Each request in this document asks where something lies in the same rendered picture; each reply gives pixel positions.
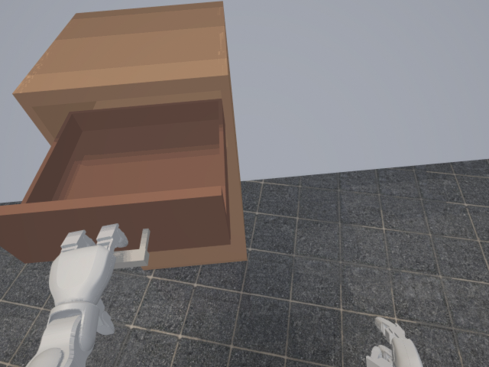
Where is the drawer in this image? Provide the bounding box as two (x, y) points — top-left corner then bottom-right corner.
(0, 99), (231, 264)

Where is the left robot hand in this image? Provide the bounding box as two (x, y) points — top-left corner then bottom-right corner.
(49, 223), (128, 335)

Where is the right robot hand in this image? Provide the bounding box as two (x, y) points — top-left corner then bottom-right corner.
(366, 317), (423, 367)

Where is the cabinet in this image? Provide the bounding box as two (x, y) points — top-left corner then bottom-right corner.
(12, 1), (248, 270)

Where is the robot left forearm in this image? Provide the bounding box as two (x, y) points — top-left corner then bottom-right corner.
(26, 301), (100, 367)

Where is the handle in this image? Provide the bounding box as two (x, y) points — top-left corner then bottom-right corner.
(113, 229), (150, 269)

